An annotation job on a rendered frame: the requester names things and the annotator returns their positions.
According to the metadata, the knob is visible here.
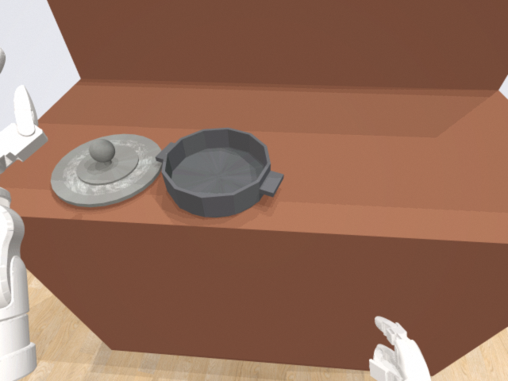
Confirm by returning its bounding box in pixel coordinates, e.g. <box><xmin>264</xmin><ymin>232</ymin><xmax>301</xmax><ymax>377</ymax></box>
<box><xmin>89</xmin><ymin>139</ymin><xmax>115</xmax><ymax>163</ymax></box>

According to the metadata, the robot left hand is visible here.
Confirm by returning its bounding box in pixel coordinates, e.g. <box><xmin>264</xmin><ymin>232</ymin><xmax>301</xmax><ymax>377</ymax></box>
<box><xmin>0</xmin><ymin>48</ymin><xmax>48</xmax><ymax>174</ymax></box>

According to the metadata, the left robot forearm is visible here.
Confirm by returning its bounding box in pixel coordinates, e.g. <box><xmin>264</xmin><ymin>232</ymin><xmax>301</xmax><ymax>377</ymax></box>
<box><xmin>0</xmin><ymin>187</ymin><xmax>37</xmax><ymax>381</ymax></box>

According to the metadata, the robot right hand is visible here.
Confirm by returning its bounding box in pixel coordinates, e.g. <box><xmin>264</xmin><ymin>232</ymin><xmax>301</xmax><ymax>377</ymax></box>
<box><xmin>369</xmin><ymin>316</ymin><xmax>431</xmax><ymax>381</ymax></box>

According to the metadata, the pot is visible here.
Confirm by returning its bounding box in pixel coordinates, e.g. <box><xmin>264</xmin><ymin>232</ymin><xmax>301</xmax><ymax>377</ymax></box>
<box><xmin>156</xmin><ymin>128</ymin><xmax>284</xmax><ymax>217</ymax></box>

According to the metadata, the table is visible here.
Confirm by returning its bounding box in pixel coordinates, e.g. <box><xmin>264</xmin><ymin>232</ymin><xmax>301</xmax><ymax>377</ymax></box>
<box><xmin>0</xmin><ymin>0</ymin><xmax>508</xmax><ymax>376</ymax></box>

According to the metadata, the lid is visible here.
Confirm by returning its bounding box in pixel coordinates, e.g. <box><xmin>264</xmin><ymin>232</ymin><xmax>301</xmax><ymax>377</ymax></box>
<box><xmin>51</xmin><ymin>134</ymin><xmax>163</xmax><ymax>207</ymax></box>

